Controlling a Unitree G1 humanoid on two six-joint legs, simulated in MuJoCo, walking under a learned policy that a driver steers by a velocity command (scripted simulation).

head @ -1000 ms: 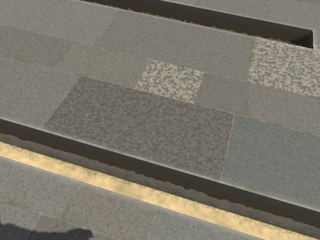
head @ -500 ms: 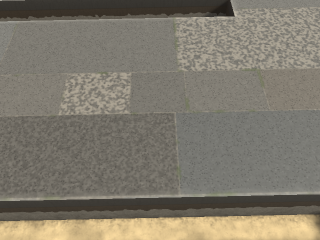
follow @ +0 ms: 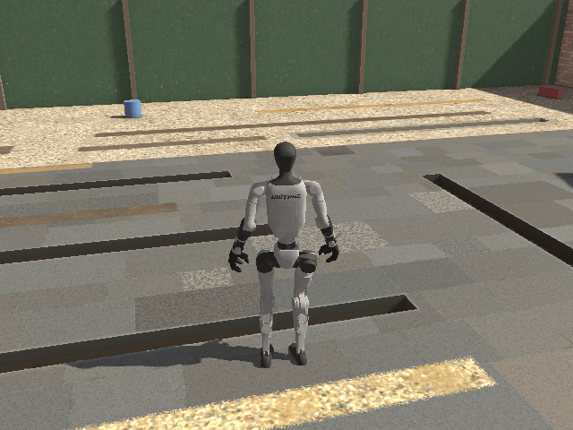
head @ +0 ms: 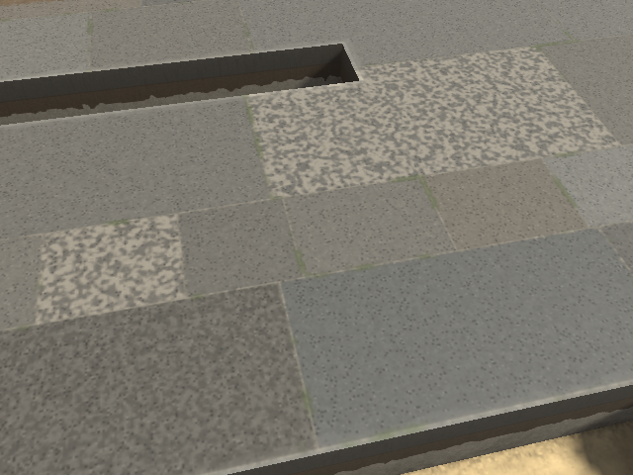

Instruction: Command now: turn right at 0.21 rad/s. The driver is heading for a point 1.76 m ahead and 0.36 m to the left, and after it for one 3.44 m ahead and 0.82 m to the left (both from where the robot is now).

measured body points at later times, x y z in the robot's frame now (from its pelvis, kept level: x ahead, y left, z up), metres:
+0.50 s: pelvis -0.01 +0.02 +0.00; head +0.00 +0.02 +0.45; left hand +0.06 +0.28 -0.13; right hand +0.09 -0.24 -0.12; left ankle +0.02 +0.12 -0.74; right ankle -0.03 -0.11 -0.74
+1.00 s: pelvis -0.02 +0.01 +0.00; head -0.02 +0.01 +0.45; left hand +0.00 +0.25 -0.15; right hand +0.01 -0.24 -0.15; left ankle +0.02 +0.12 -0.74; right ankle -0.03 -0.11 -0.74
